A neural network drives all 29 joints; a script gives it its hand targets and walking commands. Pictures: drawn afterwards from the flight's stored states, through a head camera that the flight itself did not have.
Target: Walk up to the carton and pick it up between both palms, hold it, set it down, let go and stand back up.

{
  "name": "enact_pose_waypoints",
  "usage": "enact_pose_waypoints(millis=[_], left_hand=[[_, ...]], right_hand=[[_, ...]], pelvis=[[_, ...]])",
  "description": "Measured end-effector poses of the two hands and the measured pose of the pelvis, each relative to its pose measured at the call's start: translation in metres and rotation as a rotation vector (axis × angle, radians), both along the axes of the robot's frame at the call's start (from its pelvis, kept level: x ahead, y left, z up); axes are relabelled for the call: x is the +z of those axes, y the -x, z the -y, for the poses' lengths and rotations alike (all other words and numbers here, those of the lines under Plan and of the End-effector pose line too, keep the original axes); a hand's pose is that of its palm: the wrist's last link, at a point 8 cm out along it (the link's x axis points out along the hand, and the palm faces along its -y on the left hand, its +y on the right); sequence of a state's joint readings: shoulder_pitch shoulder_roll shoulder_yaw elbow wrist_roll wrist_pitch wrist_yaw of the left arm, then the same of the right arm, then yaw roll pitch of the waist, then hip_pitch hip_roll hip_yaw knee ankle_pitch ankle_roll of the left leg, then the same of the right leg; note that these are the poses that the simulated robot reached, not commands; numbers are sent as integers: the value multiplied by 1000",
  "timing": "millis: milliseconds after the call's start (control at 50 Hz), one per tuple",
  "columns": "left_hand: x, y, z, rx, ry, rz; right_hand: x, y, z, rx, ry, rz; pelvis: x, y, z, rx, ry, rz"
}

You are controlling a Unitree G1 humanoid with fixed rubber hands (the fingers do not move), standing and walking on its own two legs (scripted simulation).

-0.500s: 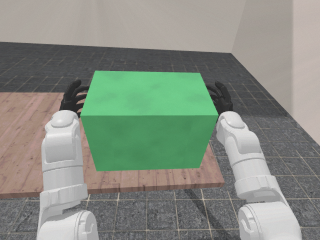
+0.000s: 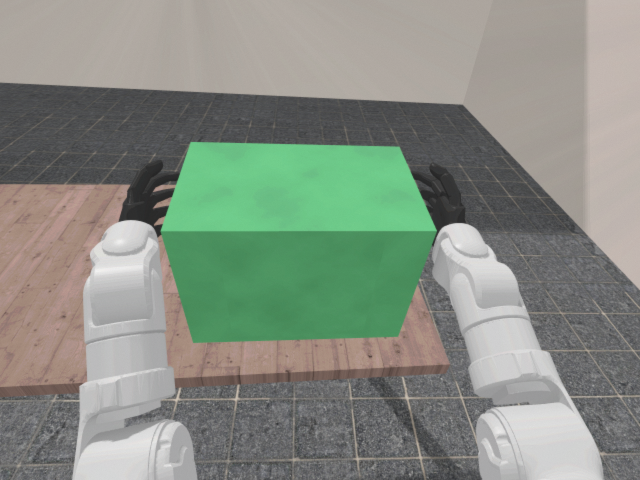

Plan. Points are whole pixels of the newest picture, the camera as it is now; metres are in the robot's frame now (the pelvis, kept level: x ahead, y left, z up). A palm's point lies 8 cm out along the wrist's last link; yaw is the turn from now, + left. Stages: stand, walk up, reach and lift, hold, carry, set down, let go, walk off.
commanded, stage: hold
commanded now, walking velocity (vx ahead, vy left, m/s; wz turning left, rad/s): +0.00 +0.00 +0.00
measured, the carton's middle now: (298, 242) +0.38 +0.02 +0.16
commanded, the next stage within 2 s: none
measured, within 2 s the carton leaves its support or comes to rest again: neither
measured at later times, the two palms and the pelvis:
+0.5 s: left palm (145, 226) +0.35 +0.19 +0.21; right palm (452, 221) +0.36 -0.17 +0.21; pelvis +0.00 +0.00 +0.00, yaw -1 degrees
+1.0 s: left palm (144, 227) +0.35 +0.19 +0.21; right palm (451, 221) +0.36 -0.17 +0.21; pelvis +0.00 +0.00 +0.00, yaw -1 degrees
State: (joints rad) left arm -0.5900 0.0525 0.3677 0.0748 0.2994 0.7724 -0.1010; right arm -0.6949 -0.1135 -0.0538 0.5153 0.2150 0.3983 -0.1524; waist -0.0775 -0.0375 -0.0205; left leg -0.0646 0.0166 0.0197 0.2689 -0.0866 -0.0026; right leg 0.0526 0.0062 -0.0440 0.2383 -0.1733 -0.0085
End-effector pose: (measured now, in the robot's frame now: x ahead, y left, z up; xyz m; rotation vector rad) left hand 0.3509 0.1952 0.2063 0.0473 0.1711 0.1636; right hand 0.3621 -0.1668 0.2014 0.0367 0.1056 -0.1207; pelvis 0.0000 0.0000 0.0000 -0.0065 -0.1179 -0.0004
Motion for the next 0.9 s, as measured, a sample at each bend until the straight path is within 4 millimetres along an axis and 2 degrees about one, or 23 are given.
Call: enact_pose_waypoints(millis=[200,900], left_hand=[[2,1,4,-5,5,20],[1,0,3,-6,5,9]], right_hand=[[8,2,4,-4,5,22],[9,1,3,-4,8,11]], pelvis=[[0,-2,1,-10,-2,-3],[0,-1,1,-14,-2,-6]])
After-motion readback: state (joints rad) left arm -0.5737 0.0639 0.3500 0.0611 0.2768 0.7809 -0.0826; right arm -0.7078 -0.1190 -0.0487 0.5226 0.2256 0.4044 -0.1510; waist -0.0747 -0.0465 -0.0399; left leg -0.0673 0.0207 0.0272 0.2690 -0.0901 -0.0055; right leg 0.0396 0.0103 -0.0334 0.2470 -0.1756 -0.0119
